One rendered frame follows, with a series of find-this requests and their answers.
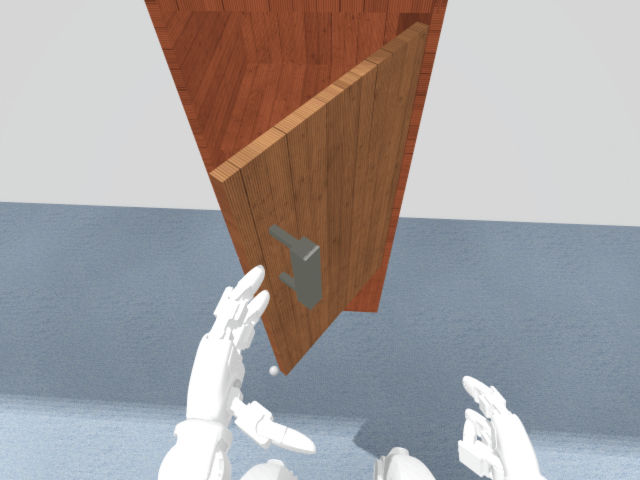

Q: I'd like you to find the left robot forearm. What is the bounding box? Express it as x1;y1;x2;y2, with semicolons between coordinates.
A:
158;419;233;480

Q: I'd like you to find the robot left hand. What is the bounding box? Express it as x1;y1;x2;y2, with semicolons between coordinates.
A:
186;265;316;454

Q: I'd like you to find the robot right hand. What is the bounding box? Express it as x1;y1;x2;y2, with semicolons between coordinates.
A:
458;376;541;480

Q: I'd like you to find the handle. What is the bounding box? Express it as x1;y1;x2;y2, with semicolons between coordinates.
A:
268;224;322;310

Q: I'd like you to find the robot right shin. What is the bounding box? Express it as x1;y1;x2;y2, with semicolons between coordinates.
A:
388;447;409;456

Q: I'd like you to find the right robot thigh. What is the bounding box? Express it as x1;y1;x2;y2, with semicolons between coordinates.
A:
374;454;436;480

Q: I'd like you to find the cupboard door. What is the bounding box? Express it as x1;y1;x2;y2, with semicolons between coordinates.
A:
209;22;429;376

